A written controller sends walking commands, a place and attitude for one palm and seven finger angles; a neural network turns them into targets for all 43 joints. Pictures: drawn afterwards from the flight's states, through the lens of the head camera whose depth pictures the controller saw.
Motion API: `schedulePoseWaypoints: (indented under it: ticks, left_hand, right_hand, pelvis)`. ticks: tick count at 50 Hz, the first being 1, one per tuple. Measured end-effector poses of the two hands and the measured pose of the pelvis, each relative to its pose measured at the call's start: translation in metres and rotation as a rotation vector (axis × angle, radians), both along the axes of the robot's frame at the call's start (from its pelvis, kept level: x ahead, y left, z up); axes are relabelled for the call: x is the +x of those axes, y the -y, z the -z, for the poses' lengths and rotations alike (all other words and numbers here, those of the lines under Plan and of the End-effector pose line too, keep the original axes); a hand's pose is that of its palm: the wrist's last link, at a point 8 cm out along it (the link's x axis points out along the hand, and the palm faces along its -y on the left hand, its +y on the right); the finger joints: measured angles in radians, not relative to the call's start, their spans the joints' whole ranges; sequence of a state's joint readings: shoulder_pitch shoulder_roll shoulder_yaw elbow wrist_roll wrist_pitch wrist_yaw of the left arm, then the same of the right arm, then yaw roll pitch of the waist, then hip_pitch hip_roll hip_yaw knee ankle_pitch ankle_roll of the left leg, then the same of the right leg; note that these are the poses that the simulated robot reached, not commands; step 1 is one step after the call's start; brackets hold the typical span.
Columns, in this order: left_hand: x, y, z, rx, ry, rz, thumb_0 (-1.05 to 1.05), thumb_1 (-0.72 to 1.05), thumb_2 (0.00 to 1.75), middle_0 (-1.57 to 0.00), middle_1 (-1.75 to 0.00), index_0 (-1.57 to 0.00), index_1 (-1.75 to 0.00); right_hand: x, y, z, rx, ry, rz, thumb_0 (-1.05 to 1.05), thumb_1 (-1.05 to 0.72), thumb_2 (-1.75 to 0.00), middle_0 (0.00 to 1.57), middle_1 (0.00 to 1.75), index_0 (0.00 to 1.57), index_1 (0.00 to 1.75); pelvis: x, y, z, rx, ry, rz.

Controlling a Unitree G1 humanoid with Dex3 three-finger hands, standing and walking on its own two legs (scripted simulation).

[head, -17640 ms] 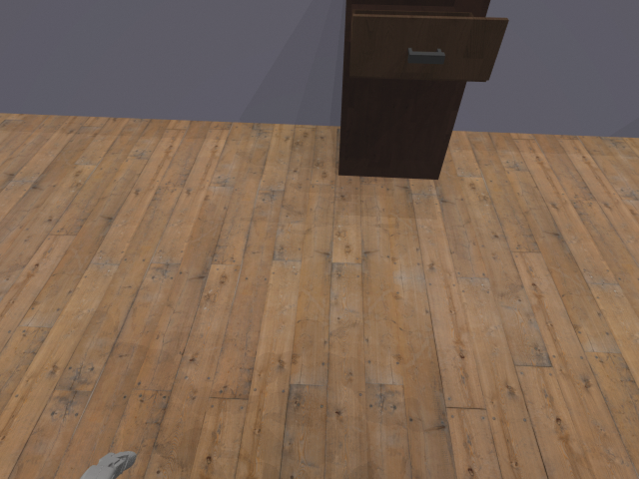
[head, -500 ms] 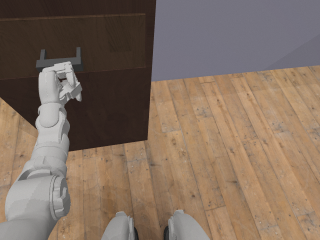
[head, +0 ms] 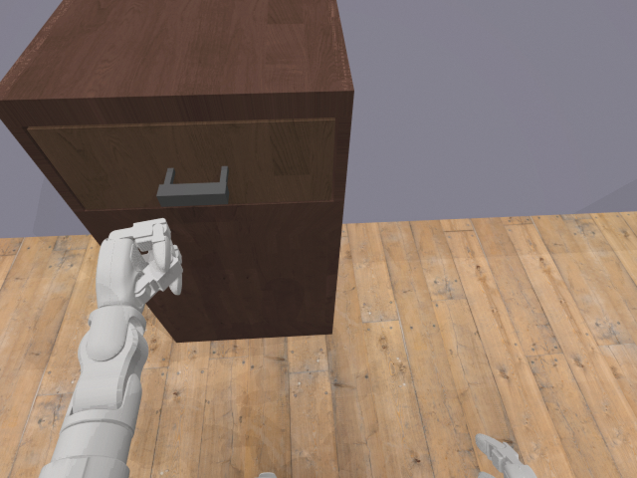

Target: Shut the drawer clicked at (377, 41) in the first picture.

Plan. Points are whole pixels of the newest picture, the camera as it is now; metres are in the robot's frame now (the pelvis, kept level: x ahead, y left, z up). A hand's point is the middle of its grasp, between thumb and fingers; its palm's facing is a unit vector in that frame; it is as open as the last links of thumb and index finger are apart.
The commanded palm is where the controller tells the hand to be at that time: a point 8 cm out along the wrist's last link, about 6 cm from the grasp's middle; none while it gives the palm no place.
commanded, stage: draw the hand back to the body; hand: left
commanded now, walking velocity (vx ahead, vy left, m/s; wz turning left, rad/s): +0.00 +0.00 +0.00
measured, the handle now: (195, 183) +0.54 +0.22 +0.01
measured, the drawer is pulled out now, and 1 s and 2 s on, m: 0.00 0.00 0.00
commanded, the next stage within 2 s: step back with the hand held close in 1.02 s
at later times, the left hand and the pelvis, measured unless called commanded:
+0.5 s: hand (85, 334) +0.23 +0.21 +0.15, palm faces +0.30 -0.91 -0.30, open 3.2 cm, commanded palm +0.19 +0.26 +0.16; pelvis -0.01 -0.01 +0.04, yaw +1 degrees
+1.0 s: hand out of the picture +0.17 +0.24 +0.20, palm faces +0.42 -0.81 -0.40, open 3.2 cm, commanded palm +0.12 +0.27 +0.22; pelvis +0.00 -0.01 +0.04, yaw +1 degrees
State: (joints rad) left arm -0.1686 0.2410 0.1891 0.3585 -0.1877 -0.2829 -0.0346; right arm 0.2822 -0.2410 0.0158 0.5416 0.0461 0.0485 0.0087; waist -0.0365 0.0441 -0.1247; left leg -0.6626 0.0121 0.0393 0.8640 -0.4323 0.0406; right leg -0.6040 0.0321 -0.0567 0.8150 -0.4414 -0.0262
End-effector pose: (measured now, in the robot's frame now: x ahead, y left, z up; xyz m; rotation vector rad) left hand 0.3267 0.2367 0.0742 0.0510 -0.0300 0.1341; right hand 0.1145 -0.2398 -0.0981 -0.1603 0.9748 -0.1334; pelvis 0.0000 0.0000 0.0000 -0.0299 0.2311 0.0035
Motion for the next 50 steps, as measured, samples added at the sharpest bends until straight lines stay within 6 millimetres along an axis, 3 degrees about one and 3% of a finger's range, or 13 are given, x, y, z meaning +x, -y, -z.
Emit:
schedulePoseWaypoints:
  ticks: [9, 16, 25, 44, 50]
  left_hand:
    - [-0.051, 0.002, -0.034, 0.042, 0.020, 0.051, 0.01, 0.90, 0.90, -1.41, -1.60, -1.41, -1.60]
    - [-0.090, -0.005, -0.053, 0.193, -0.063, -0.061, 0.01, 0.89, 0.90, -1.41, -1.60, -1.41, -1.60]
    - [-0.130, -0.020, -0.090, 0.260, -0.017, -0.173, 0.01, 0.89, 0.90, -1.41, -1.60, -1.41, -1.60]
    - [-0.195, -0.031, -0.153, 0.428, 0.106, -0.258, 0.01, 0.89, 0.90, -1.41, -1.60, -1.41, -1.60]
    - [-0.200, -0.036, -0.145, 0.407, 0.082, -0.289, 0.01, 0.89, 0.90, -1.41, -1.60, -1.41, -1.60]
  right_hand:
    - [0.035, 0.001, -0.025, -0.014, 0.184, -0.063, 0.01, -0.91, -0.90, 0.20, 0.30, 0.20, 0.30]
    - [0.044, -0.004, -0.047, -0.015, 0.240, -0.050, 0.01, -0.91, -0.90, 0.20, 0.30, 0.20, 0.30]
    - [0.051, -0.011, -0.057, -0.011, 0.262, -0.096, 0.01, -0.91, -0.90, 0.20, 0.30, 0.20, 0.30]
    - [0.069, -0.018, -0.064, 0.010, 0.328, -0.126, 0.01, -0.90, -0.90, 0.20, 0.30, 0.20, 0.30]
    - [0.071, -0.019, -0.064, 0.003, 0.327, -0.131, 0.01, -0.90, -0.90, 0.20, 0.30, 0.20, 0.30]
  pelvis:
    - [-0.012, 0.006, -0.009, 0.007, 0.095, -0.023]
    - [-0.016, 0.010, -0.025, 0.021, 0.184, -0.009]
    - [-0.012, 0.010, -0.037, 0.025, 0.259, -0.013]
    - [0.000, 0.008, -0.042, 0.024, 0.299, -0.008]
    - [-0.003, 0.008, -0.042, 0.024, 0.303, -0.014]
